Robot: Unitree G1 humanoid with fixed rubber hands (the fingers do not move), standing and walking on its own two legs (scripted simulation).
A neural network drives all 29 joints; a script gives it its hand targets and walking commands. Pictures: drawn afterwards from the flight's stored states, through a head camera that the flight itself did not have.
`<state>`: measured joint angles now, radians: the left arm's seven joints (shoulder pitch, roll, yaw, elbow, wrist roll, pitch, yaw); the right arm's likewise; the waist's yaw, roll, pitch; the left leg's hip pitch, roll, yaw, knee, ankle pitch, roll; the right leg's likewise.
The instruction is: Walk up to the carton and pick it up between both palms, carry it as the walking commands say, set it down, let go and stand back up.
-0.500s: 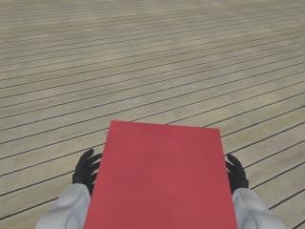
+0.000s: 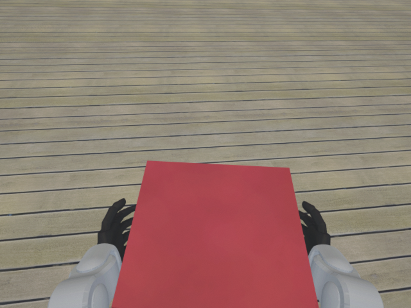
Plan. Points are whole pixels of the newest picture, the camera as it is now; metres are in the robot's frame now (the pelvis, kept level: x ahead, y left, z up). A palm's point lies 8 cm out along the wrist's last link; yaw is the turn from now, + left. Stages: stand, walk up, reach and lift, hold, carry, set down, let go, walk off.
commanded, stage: carry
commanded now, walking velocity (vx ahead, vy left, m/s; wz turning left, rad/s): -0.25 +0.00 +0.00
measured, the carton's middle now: (212, 256) +0.24 +0.00 +0.01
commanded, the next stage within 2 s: none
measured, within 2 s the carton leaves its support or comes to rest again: neither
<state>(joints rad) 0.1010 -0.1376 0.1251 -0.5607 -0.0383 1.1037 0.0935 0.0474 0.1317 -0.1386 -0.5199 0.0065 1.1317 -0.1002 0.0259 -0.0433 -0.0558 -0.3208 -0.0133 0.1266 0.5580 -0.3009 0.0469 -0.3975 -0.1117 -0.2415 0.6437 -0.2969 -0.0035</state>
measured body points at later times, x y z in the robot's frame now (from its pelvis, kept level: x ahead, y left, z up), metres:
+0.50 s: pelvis -0.12 +0.01 -0.01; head -0.12 +0.01 +0.44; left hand +0.12 +0.17 +0.06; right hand +0.12 -0.17 +0.07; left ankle -0.04 +0.11 -0.73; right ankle +0.00 -0.11 -0.71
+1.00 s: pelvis -0.26 +0.01 +0.01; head -0.25 -0.01 +0.46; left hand -0.02 +0.16 +0.09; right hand -0.02 -0.18 +0.08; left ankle -0.27 +0.14 -0.68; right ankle -0.25 -0.12 -0.73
